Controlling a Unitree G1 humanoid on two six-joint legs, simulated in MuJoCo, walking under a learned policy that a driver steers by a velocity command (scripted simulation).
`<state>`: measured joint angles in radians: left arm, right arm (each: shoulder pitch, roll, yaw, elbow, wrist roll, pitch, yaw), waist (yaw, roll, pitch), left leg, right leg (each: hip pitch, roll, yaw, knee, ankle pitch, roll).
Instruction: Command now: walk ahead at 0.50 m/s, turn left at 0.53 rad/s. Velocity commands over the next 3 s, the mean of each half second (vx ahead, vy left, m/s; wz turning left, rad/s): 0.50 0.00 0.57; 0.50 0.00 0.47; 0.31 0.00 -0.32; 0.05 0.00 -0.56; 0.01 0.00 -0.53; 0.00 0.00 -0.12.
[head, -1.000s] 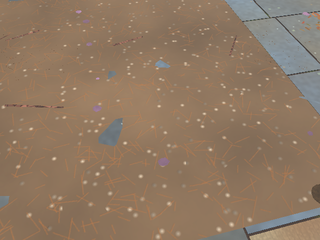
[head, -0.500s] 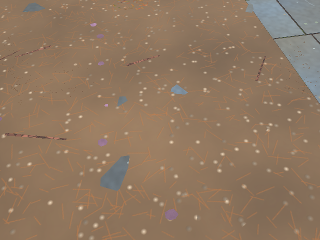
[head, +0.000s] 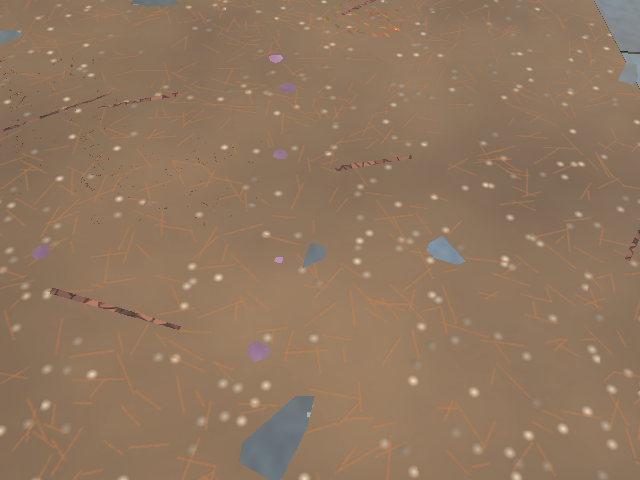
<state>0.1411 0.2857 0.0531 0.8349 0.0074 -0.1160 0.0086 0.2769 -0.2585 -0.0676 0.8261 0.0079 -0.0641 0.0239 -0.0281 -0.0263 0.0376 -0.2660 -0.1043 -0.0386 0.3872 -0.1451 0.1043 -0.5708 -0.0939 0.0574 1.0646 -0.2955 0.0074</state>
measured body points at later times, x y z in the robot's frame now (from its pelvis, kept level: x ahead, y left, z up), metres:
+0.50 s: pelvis +0.28 -0.04 +0.00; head +0.31 -0.04 +0.45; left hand +0.30 +0.25 -0.11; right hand +0.48 -0.28 -0.11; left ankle +0.24 +0.10 -0.66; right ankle +0.32 -0.14 -0.74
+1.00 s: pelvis +0.51 +0.12 +0.00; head +0.53 +0.15 +0.44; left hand +0.47 +0.42 -0.12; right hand +0.75 -0.05 -0.10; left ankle +0.50 +0.20 -0.74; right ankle +0.58 -0.03 -0.66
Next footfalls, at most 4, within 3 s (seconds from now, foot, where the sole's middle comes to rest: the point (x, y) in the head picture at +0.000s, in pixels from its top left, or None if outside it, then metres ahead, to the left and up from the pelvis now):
0.30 right None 0.36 -0.13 -0.78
0.82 left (208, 449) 0.53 0.22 -0.78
1.34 right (240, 302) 0.89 0.17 -0.78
1.78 left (145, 321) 0.83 0.39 -0.78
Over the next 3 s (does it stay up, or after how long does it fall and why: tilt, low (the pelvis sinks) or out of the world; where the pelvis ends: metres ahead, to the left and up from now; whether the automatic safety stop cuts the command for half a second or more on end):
stays up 0.79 0.26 -0.01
